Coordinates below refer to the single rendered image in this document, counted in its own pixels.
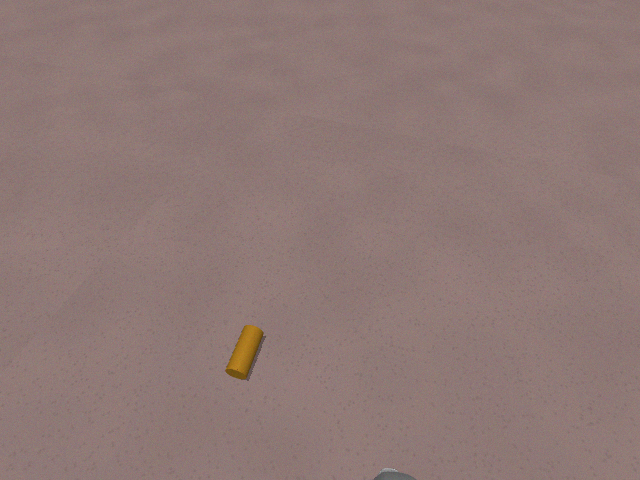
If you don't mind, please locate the can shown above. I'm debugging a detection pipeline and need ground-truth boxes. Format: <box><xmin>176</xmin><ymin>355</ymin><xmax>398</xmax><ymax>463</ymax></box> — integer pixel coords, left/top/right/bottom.
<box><xmin>225</xmin><ymin>325</ymin><xmax>264</xmax><ymax>379</ymax></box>

